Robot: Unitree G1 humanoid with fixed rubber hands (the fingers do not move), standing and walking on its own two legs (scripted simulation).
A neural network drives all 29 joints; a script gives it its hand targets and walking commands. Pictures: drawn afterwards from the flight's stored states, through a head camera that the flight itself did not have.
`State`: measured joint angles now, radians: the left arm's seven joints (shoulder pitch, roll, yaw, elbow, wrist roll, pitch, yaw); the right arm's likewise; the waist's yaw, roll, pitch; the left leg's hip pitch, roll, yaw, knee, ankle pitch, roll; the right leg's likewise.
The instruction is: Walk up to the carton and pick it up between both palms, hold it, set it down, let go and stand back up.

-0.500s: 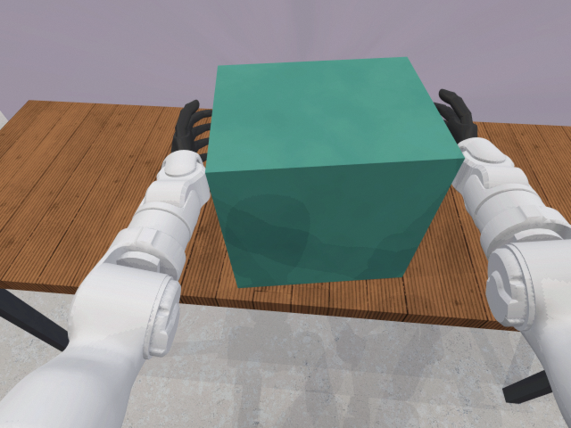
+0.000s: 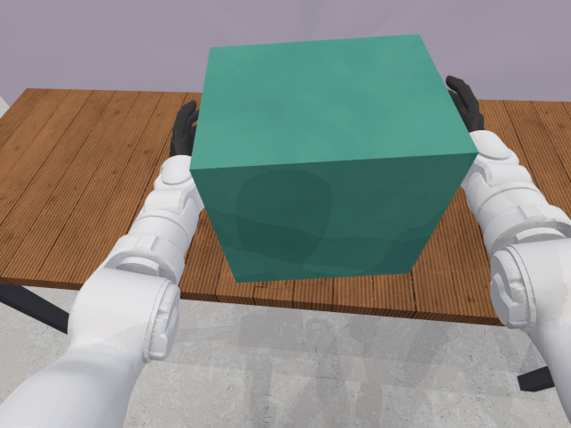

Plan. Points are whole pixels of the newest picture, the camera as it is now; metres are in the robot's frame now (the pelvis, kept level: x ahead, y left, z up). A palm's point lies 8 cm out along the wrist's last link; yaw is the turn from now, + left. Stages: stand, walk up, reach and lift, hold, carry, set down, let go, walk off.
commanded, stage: set down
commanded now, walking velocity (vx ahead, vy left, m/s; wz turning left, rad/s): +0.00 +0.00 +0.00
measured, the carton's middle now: (318, 170) +0.47 +0.03 +0.08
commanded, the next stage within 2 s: none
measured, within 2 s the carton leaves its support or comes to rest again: neither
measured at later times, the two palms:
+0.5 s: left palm (186, 153) +0.46 +0.22 +0.11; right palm (478, 132) +0.50 -0.17 +0.14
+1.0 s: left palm (175, 161) +0.45 +0.24 +0.11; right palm (512, 134) +0.49 -0.21 +0.14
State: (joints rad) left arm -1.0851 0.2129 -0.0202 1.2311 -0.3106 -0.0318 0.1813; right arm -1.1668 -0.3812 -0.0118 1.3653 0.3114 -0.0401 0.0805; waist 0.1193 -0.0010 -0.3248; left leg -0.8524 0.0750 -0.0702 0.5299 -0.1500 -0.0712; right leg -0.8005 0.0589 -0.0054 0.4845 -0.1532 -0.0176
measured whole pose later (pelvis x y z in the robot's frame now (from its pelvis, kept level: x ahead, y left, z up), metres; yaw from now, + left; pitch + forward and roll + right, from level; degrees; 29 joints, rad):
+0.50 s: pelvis +0.01 +0.01 +0.01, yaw -1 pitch +26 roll -2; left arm -1.04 0.23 0.03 1.18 -0.27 -0.01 0.16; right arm -1.14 -0.40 0.00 1.32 0.34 -0.03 0.10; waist 0.09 0.00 -0.30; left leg -0.79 0.07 -0.05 0.49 -0.15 -0.06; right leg -0.74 0.06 0.01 0.44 -0.14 -0.01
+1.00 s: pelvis +0.00 +0.00 +0.00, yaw +0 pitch +25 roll -2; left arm -1.05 0.29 -0.02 1.17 -0.32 0.02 0.13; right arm -1.15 -0.50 0.12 1.36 0.48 -0.03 0.12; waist 0.08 -0.03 -0.28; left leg -0.81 0.07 -0.06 0.51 -0.14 -0.07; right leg -0.77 0.06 0.00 0.48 -0.15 -0.02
